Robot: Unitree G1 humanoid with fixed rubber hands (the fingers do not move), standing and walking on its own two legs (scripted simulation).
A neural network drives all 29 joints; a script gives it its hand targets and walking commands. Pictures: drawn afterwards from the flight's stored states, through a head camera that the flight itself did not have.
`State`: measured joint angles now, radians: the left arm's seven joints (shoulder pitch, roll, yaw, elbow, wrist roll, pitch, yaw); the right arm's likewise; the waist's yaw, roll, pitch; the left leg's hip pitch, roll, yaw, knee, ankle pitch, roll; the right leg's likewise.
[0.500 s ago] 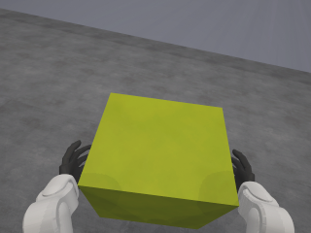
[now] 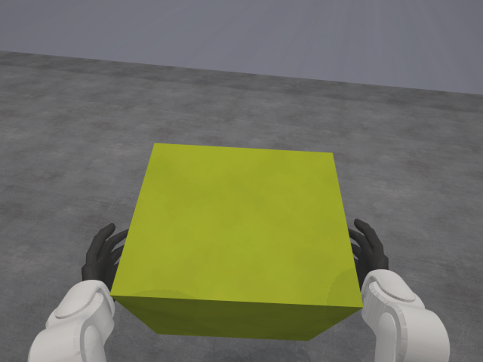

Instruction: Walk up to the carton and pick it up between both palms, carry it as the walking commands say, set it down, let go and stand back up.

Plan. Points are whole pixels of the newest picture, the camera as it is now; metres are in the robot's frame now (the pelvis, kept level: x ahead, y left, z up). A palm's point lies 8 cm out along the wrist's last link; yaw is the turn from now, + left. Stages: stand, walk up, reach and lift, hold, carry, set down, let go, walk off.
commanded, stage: carry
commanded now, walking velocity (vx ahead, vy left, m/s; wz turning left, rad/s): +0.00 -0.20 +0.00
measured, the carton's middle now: (238, 250) +0.32 +0.00 +0.04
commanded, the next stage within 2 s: none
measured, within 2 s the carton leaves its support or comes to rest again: neither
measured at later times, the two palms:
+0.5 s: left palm (197, 318) +0.18 +0.06 +0.11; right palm out of the picture +0.18 -0.31 +0.14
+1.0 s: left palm (258, 331) +0.16 -0.02 +0.11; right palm out of the picture +0.15 -0.39 +0.11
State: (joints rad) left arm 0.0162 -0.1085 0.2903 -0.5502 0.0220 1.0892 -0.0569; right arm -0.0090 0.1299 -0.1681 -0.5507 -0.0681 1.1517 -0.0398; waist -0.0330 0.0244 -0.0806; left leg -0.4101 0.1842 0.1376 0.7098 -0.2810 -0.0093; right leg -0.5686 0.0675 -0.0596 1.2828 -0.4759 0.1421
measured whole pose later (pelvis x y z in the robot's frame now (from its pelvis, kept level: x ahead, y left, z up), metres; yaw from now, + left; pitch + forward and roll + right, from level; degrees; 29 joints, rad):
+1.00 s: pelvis -0.08 -0.20 +0.02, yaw -1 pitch +3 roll +1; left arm 0.01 -0.13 0.25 -0.54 0.05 1.17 -0.02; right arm 0.03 0.13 -0.19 -0.55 -0.08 1.20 -0.04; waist -0.01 -0.01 -0.08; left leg -0.29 0.07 0.12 0.51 -0.29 -0.02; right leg -0.39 0.01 -0.14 0.41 -0.09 -0.09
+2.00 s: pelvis -0.05 -0.16 +0.02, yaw -1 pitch +2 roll -1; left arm 0.02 -0.13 0.26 -0.54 0.07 1.17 -0.01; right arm 0.04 0.13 -0.16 -0.50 -0.09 1.18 -0.03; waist 0.01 -0.01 -0.10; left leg -0.24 0.02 0.13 0.56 -0.35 0.04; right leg -0.38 -0.04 -0.11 0.57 -0.25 -0.01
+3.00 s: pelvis -0.13 -0.39 +0.02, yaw -3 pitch +3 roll -2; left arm -0.02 -0.13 0.23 -0.58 0.05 1.16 0.03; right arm 0.04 0.13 -0.18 -0.59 -0.09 1.19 -0.03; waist 0.06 -0.01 -0.02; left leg -0.28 0.28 0.15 0.53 -0.26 -0.15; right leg -0.46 -0.05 -0.11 0.68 -0.27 0.02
